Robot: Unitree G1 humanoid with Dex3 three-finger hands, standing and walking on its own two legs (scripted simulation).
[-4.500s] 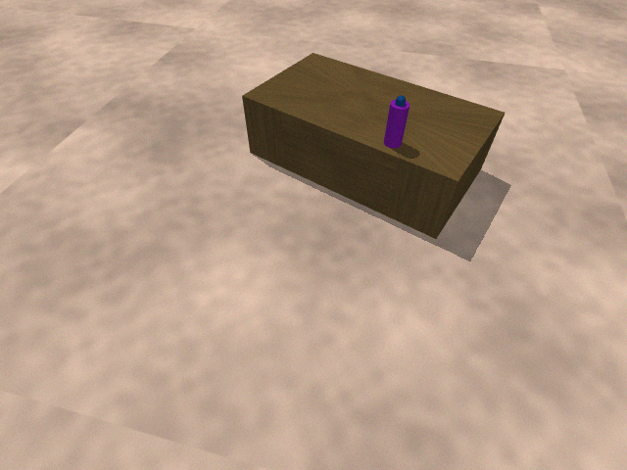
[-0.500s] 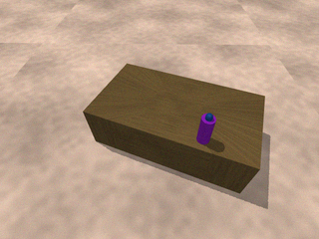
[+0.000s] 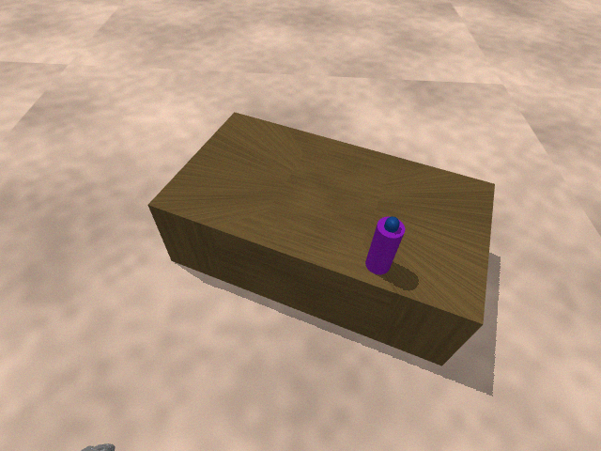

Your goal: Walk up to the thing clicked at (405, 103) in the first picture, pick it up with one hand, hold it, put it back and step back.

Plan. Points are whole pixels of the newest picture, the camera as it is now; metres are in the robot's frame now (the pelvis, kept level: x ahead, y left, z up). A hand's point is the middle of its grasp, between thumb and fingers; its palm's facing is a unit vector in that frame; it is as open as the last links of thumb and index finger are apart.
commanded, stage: walk up
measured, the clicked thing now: (385, 243) +0.68 -0.23 -0.33
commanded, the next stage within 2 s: stand in 0.76 s
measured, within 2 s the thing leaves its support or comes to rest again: neither
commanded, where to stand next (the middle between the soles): +0.05 -0.02 m, yaw +0 degrees
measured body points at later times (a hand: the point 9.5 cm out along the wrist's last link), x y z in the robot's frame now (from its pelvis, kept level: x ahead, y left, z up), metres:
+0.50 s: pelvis +0.00 +0.00 +0.00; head +0.02 +0.01 +0.45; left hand +0.07 +0.31 -0.13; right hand +0.11 -0.30 -0.12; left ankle +0.05 +0.15 -0.73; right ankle -0.04 -0.13 -0.73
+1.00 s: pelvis +0.00 +0.01 +0.01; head +0.01 +0.01 +0.46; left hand +0.06 +0.31 -0.12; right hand +0.11 -0.29 -0.12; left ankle +0.05 +0.15 -0.73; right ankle -0.04 -0.13 -0.73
